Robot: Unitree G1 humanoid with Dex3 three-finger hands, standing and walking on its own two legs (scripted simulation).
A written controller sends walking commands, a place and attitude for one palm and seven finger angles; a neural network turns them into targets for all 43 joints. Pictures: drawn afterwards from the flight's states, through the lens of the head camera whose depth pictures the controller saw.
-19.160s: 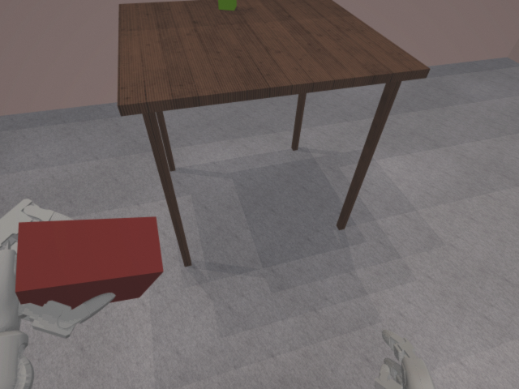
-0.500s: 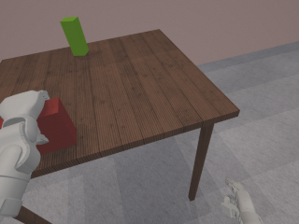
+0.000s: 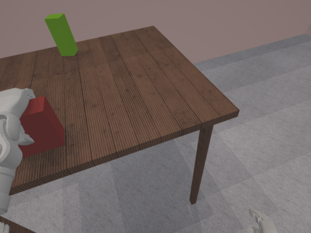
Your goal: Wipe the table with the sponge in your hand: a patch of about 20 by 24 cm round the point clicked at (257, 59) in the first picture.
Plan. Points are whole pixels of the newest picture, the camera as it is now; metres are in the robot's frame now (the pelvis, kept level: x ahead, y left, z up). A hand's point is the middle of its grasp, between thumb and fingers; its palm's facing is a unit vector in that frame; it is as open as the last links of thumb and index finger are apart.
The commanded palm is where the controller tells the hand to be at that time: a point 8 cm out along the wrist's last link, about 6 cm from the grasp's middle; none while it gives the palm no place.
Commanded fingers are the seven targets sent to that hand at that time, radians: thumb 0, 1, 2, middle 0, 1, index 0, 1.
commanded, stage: wipe forward along the first lane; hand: left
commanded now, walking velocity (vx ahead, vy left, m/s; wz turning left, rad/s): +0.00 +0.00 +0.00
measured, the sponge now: (32, 134) +0.30 +0.37 +0.11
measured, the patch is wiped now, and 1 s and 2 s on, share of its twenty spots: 0.15 0.60 0.60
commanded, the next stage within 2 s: slide across to the middle lane in 0.92 s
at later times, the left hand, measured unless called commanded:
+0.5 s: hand (21, 107) +0.35 +0.40 +0.17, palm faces -0.08 +0.00 -1.00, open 10.4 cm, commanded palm +0.34 +0.41 +0.19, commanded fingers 0.00 0.10 1.30 -1.20 -1.60 -1.20 -1.60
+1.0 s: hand (20, 95) +0.39 +0.44 +0.16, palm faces -0.09 -0.01 -1.00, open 10.4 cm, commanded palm +0.38 +0.43 +0.19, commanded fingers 0.00 0.10 1.30 -1.20 -1.60 -1.20 -1.60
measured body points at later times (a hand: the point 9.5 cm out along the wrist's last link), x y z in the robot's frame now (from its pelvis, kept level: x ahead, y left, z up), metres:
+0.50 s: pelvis +0.00 +0.00 +0.00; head +0.01 -0.02 +0.45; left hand +0.35 +0.40 +0.22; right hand +0.12 -0.27 -0.13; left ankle +0.04 +0.11 -0.73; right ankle -0.03 -0.08 -0.73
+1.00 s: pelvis +0.01 +0.02 +0.00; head +0.05 +0.01 +0.45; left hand +0.39 +0.43 +0.22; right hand +0.08 -0.26 -0.13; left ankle +0.04 +0.11 -0.73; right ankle -0.03 -0.08 -0.73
